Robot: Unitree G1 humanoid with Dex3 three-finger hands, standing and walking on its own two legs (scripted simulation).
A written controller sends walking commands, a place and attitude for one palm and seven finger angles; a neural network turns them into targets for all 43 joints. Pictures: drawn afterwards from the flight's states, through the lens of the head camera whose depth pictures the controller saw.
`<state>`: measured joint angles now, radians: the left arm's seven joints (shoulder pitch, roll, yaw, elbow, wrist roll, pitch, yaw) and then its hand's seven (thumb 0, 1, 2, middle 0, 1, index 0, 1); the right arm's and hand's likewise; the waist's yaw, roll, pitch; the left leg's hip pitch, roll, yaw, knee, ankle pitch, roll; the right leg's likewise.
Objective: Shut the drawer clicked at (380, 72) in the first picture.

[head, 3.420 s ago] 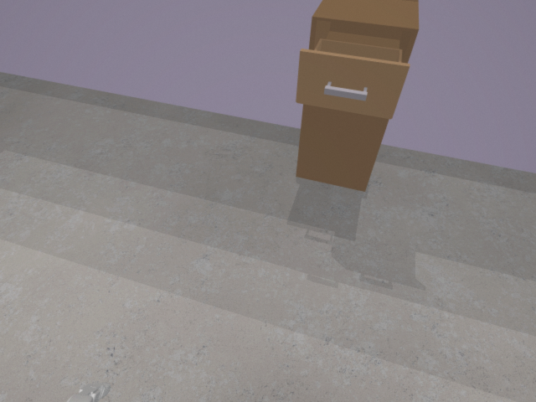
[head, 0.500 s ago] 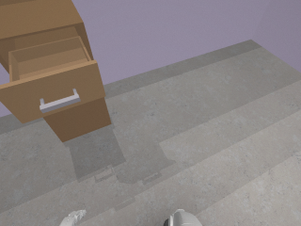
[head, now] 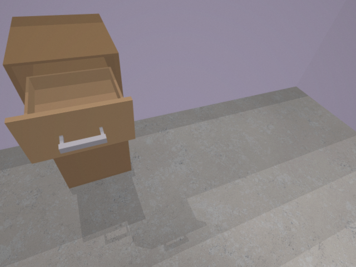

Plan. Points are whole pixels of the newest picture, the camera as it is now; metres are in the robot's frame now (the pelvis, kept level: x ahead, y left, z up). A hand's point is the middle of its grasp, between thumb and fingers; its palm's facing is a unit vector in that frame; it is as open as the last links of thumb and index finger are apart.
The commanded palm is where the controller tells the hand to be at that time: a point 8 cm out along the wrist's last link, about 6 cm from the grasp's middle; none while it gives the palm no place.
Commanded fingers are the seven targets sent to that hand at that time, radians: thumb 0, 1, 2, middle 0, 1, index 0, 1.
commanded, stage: turn to face it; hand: left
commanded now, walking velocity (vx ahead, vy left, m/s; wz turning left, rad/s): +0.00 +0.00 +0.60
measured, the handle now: (82, 138) +0.47 +0.31 -0.04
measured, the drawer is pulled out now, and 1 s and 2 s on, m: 0.30 0.30 0.30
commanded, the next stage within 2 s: take the last steps up to it in 0.62 s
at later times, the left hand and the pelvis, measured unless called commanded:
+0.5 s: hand out of the picture +0.03 +0.17 -0.13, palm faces +0.29 -0.91 -0.30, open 7.4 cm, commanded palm none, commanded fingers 0.00 0.90 0.90 -0.20 -0.30 -0.20 -0.30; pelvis -0.03 -0.05 +0.01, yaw +15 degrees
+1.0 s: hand out of the picture -0.15 +0.16 -0.17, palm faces +0.45 -0.87 -0.18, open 7.4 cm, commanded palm none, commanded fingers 0.00 0.90 0.90 -0.20 -0.30 -0.20 -0.30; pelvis -0.04 +0.00 +0.01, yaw +24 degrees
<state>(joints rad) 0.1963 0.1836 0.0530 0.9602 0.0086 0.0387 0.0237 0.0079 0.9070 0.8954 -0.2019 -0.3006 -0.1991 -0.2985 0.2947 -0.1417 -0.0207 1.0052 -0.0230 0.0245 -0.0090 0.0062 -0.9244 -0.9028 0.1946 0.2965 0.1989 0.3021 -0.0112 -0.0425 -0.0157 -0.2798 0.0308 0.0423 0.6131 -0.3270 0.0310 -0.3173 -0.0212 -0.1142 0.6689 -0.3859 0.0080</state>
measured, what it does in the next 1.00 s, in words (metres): steps on the spot, turning left: right foot, then left foot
